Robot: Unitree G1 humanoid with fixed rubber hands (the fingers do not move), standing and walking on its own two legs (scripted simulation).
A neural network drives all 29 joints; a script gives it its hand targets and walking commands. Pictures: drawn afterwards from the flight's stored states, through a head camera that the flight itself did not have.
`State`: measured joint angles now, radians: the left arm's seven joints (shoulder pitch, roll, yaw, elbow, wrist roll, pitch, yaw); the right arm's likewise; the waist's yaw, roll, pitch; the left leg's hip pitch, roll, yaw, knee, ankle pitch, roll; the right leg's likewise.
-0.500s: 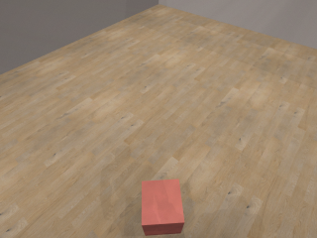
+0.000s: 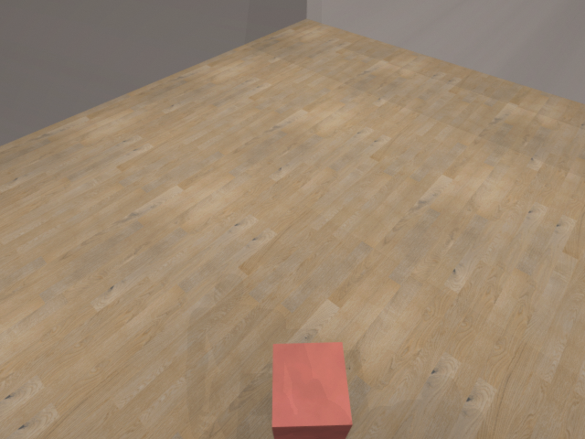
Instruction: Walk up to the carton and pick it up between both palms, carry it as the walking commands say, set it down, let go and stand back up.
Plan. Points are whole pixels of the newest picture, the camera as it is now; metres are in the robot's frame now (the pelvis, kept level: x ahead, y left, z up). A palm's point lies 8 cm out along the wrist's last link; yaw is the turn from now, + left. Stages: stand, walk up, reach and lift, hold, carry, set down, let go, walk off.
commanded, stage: walk up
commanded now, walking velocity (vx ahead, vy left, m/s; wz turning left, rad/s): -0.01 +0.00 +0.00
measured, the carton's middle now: (308, 395) +0.38 -0.01 -0.65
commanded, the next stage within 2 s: none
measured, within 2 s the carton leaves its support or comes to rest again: neither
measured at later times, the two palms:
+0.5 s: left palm out of the picture +0.01 +0.23 -0.15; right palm out of the picture -0.08 -0.18 -0.14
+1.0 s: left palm out of the picture -0.02 +0.23 -0.16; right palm out of the picture -0.02 -0.22 -0.15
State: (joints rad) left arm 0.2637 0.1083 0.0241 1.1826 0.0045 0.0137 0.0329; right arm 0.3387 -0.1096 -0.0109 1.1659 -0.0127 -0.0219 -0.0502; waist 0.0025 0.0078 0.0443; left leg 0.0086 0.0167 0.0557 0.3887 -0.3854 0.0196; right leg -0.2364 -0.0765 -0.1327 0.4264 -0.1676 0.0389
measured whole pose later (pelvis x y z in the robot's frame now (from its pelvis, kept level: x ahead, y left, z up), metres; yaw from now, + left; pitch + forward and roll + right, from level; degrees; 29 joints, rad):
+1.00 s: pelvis -0.03 +0.00 -0.01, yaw +4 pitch +0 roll -1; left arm 0.22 0.16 0.06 1.09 0.01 0.04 0.04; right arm 0.31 -0.15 -0.04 1.06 -0.02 -0.01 -0.05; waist -0.02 0.01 0.04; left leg -0.15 -0.01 -0.01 0.59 -0.44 0.04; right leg -0.33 -0.13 -0.18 0.55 -0.20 0.05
